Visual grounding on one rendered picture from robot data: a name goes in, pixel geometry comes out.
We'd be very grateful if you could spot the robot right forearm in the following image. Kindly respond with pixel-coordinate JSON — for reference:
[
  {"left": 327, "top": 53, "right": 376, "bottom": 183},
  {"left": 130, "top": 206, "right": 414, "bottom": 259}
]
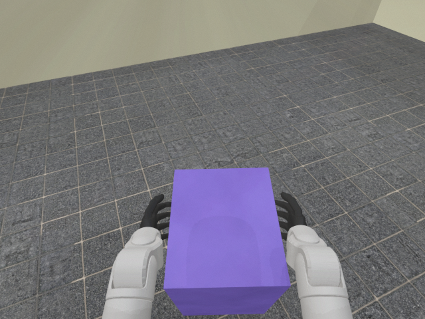
[{"left": 286, "top": 225, "right": 353, "bottom": 319}]

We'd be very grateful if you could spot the left robot hand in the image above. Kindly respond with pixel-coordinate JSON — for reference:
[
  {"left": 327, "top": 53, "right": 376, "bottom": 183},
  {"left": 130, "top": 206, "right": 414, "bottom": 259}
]
[{"left": 139, "top": 194, "right": 171, "bottom": 240}]

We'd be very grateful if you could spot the carton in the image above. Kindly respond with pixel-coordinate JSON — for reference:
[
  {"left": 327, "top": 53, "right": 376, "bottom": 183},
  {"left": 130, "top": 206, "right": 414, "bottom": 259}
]
[{"left": 163, "top": 167, "right": 291, "bottom": 316}]

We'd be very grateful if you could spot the right robot hand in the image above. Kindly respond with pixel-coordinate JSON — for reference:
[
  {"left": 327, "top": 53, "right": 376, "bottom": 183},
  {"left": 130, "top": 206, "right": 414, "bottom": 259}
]
[{"left": 274, "top": 192, "right": 307, "bottom": 241}]

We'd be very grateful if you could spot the robot left forearm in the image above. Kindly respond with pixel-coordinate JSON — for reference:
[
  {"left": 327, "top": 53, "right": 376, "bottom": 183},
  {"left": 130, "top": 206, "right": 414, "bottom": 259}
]
[{"left": 102, "top": 227, "right": 164, "bottom": 319}]

